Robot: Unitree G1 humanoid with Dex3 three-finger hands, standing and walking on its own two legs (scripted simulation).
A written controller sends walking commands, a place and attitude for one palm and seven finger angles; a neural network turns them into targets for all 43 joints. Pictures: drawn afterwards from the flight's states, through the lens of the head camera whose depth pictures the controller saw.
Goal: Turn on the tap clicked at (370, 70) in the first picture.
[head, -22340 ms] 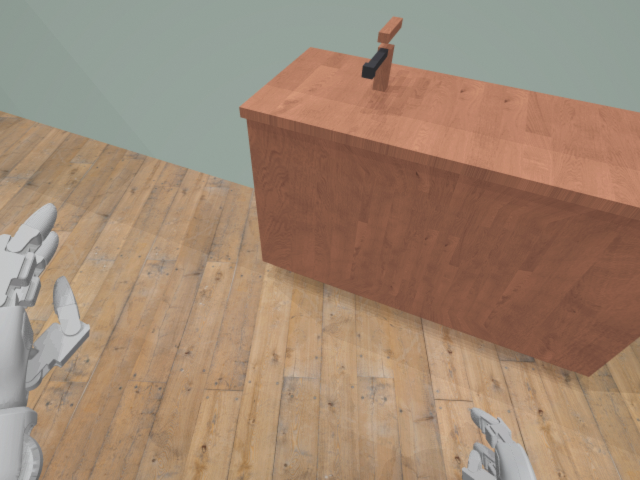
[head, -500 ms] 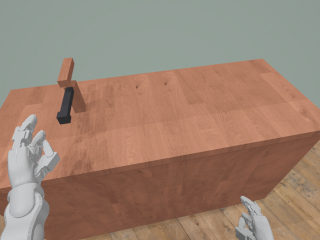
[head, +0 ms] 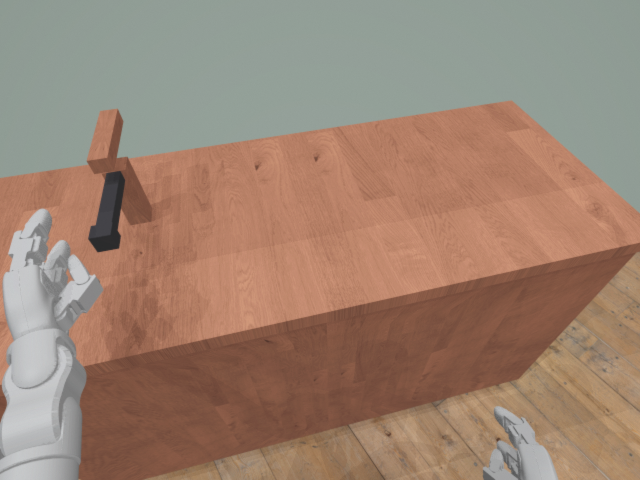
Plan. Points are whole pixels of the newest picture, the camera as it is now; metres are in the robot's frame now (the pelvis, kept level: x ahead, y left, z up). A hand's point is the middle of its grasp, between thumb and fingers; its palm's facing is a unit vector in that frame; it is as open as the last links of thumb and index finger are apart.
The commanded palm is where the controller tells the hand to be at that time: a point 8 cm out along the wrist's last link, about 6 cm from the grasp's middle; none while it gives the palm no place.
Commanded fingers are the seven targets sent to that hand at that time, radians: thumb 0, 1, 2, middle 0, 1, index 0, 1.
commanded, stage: reach beside the lever's end, fingers flat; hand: left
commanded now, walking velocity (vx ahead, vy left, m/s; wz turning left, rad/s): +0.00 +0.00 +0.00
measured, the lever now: (105, 237) +0.39 +0.33 +0.09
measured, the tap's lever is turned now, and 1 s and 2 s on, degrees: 0 0 12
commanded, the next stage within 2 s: push the lever round in 0.96 s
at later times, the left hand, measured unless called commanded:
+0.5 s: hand (84, 259) +0.34 +0.34 +0.09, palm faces +0.55 -0.83 -0.09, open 7.8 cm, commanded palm +0.30 +0.38 +0.09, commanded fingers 0.00 0.90 0.90 -0.15 -0.15 -0.15 -0.15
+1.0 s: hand (87, 257) +0.35 +0.34 +0.08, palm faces +0.54 -0.84 -0.08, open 7.8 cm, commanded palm +0.31 +0.37 +0.08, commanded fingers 0.00 0.90 0.90 -0.15 -0.15 -0.15 -0.15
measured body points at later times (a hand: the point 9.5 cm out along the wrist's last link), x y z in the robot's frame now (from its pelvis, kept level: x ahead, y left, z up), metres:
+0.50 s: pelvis +0.00 +0.00 -0.01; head +0.04 +0.00 +0.44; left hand +0.31 +0.38 +0.10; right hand +0.12 -0.26 -0.11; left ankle +0.00 +0.14 -0.73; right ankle +0.01 -0.11 -0.73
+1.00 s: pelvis +0.00 +0.02 -0.01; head +0.04 +0.02 +0.44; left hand +0.32 +0.39 +0.09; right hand +0.10 -0.25 -0.12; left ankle +0.00 +0.14 -0.73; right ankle +0.01 -0.11 -0.73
